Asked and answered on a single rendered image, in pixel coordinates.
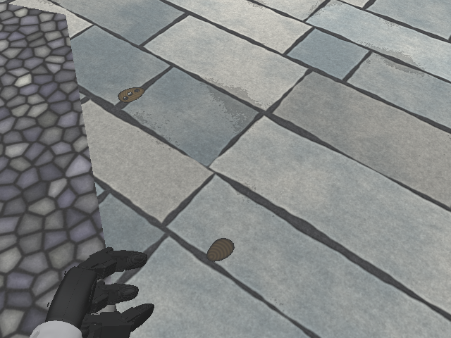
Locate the left robot hand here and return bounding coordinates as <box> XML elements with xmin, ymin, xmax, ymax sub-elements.
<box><xmin>45</xmin><ymin>247</ymin><xmax>154</xmax><ymax>338</ymax></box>

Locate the left robot forearm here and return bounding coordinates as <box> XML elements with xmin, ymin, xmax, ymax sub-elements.
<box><xmin>30</xmin><ymin>320</ymin><xmax>82</xmax><ymax>338</ymax></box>

